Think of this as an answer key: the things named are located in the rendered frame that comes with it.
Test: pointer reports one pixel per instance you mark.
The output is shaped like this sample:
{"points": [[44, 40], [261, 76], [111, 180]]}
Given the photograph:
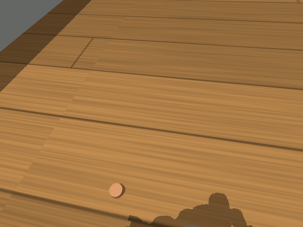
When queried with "tin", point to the tin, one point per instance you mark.
{"points": [[116, 190]]}

